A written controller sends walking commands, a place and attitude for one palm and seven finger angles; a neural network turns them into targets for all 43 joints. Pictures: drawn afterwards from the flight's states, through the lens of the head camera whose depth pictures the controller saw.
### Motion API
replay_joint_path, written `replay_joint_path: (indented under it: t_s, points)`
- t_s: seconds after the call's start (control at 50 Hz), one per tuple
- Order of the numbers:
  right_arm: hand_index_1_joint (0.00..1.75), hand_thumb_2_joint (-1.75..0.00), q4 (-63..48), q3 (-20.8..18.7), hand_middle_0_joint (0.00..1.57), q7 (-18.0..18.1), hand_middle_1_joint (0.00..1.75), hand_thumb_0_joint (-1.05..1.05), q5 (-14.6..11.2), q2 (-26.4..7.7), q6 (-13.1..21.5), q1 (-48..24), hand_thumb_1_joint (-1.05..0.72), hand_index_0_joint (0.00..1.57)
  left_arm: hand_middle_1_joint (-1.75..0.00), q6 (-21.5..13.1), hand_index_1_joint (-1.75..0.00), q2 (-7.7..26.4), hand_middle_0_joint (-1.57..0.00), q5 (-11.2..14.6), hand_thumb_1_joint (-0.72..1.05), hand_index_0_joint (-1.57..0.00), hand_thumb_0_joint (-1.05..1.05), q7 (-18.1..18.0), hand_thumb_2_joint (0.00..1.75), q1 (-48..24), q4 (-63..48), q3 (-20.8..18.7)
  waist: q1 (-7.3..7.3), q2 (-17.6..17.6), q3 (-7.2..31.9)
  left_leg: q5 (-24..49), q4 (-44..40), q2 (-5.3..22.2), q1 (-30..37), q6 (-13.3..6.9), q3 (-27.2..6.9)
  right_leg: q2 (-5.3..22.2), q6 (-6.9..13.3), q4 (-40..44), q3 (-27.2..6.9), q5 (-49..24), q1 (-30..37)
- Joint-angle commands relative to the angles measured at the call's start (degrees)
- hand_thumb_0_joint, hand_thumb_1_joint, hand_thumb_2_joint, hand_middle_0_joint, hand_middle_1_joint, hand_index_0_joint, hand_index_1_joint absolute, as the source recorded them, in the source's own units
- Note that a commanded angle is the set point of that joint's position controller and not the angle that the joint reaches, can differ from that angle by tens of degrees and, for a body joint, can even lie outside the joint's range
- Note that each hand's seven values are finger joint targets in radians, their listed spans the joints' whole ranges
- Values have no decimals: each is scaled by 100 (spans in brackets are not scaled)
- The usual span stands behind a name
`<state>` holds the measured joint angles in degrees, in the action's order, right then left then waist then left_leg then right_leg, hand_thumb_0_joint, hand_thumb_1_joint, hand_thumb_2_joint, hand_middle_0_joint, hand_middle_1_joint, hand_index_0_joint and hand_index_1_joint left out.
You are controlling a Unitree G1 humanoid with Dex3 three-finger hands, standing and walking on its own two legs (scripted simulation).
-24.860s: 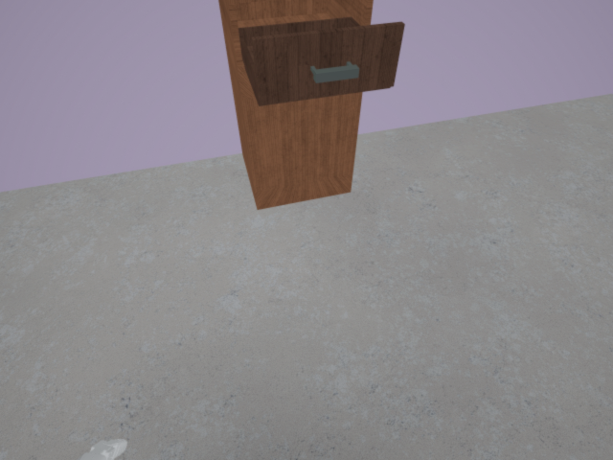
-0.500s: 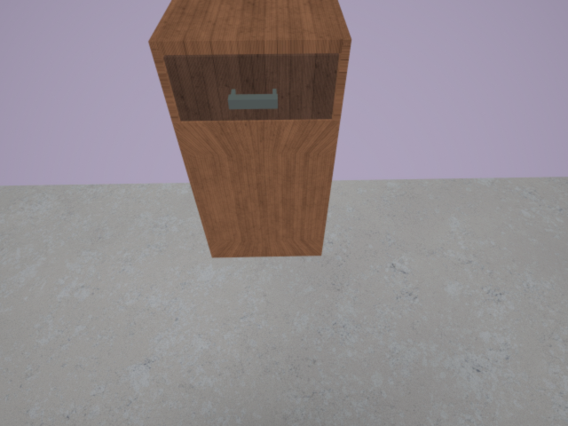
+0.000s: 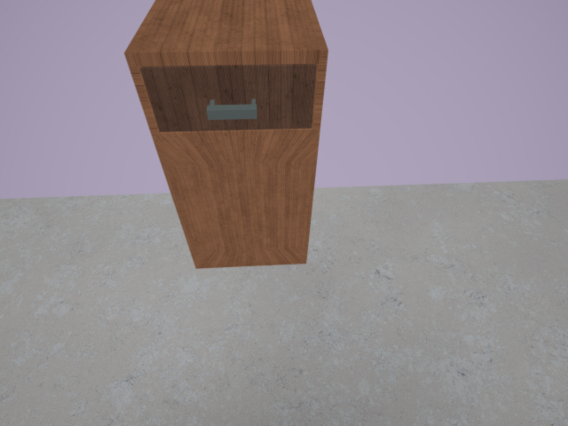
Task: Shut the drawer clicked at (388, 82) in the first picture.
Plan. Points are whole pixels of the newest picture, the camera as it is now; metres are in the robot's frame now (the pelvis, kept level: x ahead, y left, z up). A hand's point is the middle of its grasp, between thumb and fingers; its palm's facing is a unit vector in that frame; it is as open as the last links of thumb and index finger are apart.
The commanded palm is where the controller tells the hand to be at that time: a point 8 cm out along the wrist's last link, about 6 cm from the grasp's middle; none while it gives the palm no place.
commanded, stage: look to check the result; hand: left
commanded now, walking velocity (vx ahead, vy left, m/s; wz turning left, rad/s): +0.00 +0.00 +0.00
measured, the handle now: (232, 107) +0.83 +0.17 +0.01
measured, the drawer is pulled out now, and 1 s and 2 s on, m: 0.00 0.00 0.00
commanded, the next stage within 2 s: stand and wait in 0.56 s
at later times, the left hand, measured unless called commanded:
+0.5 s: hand out of the picture -0.01 +0.16 -0.18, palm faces +0.04 -0.98 -0.18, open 7.4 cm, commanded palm none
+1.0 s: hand out of the picture +0.03 +0.18 -0.17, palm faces +0.01 -0.97 -0.23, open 7.4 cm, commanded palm none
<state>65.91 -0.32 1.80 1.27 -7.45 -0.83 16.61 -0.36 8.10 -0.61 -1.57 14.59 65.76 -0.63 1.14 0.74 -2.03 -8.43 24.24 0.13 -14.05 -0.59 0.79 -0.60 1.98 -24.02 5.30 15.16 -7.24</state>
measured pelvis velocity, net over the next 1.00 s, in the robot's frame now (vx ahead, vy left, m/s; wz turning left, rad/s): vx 0.02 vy -0.01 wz -0.01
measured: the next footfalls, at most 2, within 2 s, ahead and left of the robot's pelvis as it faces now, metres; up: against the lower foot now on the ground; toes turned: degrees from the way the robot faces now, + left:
none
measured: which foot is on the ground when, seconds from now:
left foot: down 0.00-1.00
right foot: down 0.00-1.00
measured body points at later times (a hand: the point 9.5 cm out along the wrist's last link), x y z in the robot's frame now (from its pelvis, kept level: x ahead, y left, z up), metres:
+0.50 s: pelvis +0.01 -0.01 +0.00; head +0.02 -0.01 +0.45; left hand -0.01 +0.21 -0.16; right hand +0.00 -0.22 -0.16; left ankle +0.05 +0.11 -0.74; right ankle -0.02 -0.09 -0.74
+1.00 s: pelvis +0.02 -0.01 +0.00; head +0.03 -0.01 +0.45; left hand +0.03 +0.23 -0.15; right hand +0.02 -0.24 -0.16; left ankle +0.05 +0.11 -0.74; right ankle -0.02 -0.09 -0.74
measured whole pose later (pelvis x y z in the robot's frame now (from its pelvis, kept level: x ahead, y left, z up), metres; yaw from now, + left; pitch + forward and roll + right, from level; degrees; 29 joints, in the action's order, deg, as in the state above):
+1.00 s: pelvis +0.02 -0.01 +0.00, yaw -1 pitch -2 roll +0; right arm 66.0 -0.6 2.0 1.1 -10.6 -0.4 13.1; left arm -0.7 10.5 -0.7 -1.2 13.6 66.2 -1.3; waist 0.6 0.9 -3.0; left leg -9.1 22.6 0.8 -11.5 0.1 1.1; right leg -1.3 2.5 -21.2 4.9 15.0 -4.4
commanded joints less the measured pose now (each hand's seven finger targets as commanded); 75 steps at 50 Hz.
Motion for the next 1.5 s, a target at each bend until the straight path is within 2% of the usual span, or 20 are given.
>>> replay_joint_path:
  t_s: [0.0, 0.12, 0.14, 0.36, 0.5, 0.58, 0.62, 0.76, 0.88, 1.02, 1.08, 1.12, 1.2, 1.32, 1.48]
  points:
    - [30, -90, -99, -79, 20, 57, 30, 0, -20, -483, 85, 384, -90, 20, -30, -49, -30, 577, -20, 31, 90, -20, 0, -62, 90, 531, -56, -94, -79, -7, -241, 400, -307, 502, 220, -139, -476, 712, 130, 745, -628, -124, -420]
    - [30, -90, -76, -97, 20, 81, 30, 0, -39, -492, 97, 400, -90, 20, -30, -62, -30, 551, -20, 31, 90, -20, 0, -81, 90, 618, -31, -96, -84, -9, -170, 667, -240, 535, 366, -152, -451, 692, 115, 699, -592, -474, -340]
    - [30, -90, -69, -89, 20, 81, 30, 0, -39, -449, 92, 410, -90, 20, -30, -59, -30, 524, -20, 33, 90, -20, 0, -82, 90, 620, -20, -99, -76, -111, -220, 627, -253, 538, 349, -152, -448, 699, 110, 709, -568, -451, -356]
    - [30, -90, -48, -98, 20, 93, 30, 0, -37, -499, 84, 317, -90, 20, -30, -72, -30, 500, -20, 26, 90, -20, 0, -87, 90, 703, 30, -89, -69, -63, -337, 482, -267, 538, 425, -153, -429, 683, 102, 805, -630, -349, -441]
    - [30, -90, -83, -110, 20, 87, 30, 0, -32, -628, 89, 191, -90, 20, -30, -75, -30, 597, -20, 22, 90, -20, 0, -66, 90, 613, 15, -105, -72, 19, -419, 325, -347, 550, 399, -148, -450, 678, 117, 855, -662, -159, -484]
    - [30, -90, -111, -114, 20, 90, 30, 0, -34, -689, 118, 164, -90, 20, -30, -93, -30, 657, -20, 21, 90, -20, 0, -59, 90, 564, -15, -125, -81, -81, -282, 523, -336, 560, 435, -159, -464, 684, 108, 821, -646, -418, -335]
    - [30, -90, -127, -126, 20, 93, 30, 0, -39, -750, 126, 127, -90, 20, -30, -97, -30, 704, -20, 15, 90, -20, 0, -59, 90, 534, -33, -140, -87, -12, -243, 626, -326, 574, 461, -161, -470, 683, 107, 796, -630, -513, -300]
    - [30, -90, -134, -123, 20, 83, 30, 0, -35, -841, 128, 18, -90, 20, -30, -105, -30, 817, -20, 19, 90, -20, 0, -47, 90, 394, -68, -147, -82, -63, -217, 641, -359, 589, 514, -159, -464, 717, 95, 835, -653, -670, -248]
    - [30, -90, -140, -132, 20, 73, 30, 0, -30, -947, 122, -78, -90, 20, -30, -100, -30, 922, -20, 19, 90, -20, 0, -33, 90, 244, -95, -155, -77, -50, -279, 532, -433, 599, 502, -145, -483, 699, 106, 881, -672, -500, -280]
    - [30, -90, -177, -141, 20, 69, 30, 0, -39, -1101, 149, -192, -90, 20, -30, -120, -30, 1063, -20, 14, 90, -20, 0, -23, 90, 157, -137, -179, -98, -41, -71, 734, -432, 630, 606, -147, -474, 719, 88, 867, -684, -765, -146]
    - [30, -90, -166, -136, 20, 60, 30, 0, -34, -1108, 141, -261, -90, 20, -30, -115, -30, 1097, -20, 18, 90, -20, 0, -14, 90, 101, -123, -168, -91, -17, -174, 634, -480, 626, 594, -137, -468, 720, 82, 915, -710, -679, -212]
    - [30, -90, -194, -148, 20, 61, 30, 0, -37, -1171, 144, -272, -90, 20, -30, -131, -30, 1148, -20, 10, 90, -20, 0, -19, 90, 94, -146, -179, -92, -101, -71, 724, -441, 631, 651, -143, -474, 733, 71, 914, -713, -837, -154]
    - [30, -90, -189, -149, 20, 48, 30, 0, -31, -1212, 138, -341, -90, 20, -30, -128, -30, 1195, -20, 20, 90, -20, 0, -8, 90, 4, -142, -171, -83, -89, -100, 565, -496, 627, 648, -120, -463, 741, 73, 968, -734, -660, -187]
    - [30, -90, -220, -161, 20, 50, 30, 0, -48, -1312, 155, -437, -90, 20, -30, -149, -30, 1315, -20, 7, 90, -20, 0, -11, 90, -39, -171, -198, -93, -94, 6, 827, -459, 642, 706, -128, -451, 757, 18, 945, -735, -1122, -65]
    - [30, -90, -235, -159, 20, 47, 30, 0, -43, -1406, 170, -509, -90, 20, -30, -158, -30, 1389, -20, 15, 90, -20, 0, 0, 90, -134, -188, -203, -84, -69, 92, 883, -503, 665, 767, -124, -456, 776, 24, 966, -719, -1217, 30]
